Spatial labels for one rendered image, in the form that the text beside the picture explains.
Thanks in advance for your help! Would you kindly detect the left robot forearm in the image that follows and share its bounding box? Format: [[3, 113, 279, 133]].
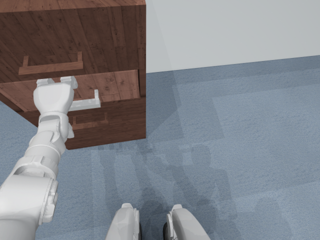
[[0, 111, 69, 197]]

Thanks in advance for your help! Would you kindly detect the robot thigh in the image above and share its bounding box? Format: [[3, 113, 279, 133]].
[[104, 207, 140, 240], [166, 208, 211, 240]]

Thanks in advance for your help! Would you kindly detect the left robot hand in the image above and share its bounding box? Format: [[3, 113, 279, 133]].
[[33, 76, 78, 139]]

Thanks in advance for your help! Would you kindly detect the handle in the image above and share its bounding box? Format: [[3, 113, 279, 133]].
[[72, 120, 110, 132], [18, 61, 86, 81], [68, 89, 101, 111]]

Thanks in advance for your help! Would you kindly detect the robot left upper arm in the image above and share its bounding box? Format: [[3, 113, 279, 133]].
[[0, 174, 59, 240]]

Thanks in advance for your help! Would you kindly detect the drawer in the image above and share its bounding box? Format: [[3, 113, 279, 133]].
[[0, 69, 139, 112]]

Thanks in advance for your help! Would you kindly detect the robot right thigh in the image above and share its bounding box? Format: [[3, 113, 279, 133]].
[[166, 208, 211, 240]]

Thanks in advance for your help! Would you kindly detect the cabinet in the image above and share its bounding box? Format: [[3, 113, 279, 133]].
[[0, 0, 146, 150]]

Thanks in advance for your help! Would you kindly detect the robot left thigh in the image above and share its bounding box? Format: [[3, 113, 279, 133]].
[[104, 207, 140, 240]]

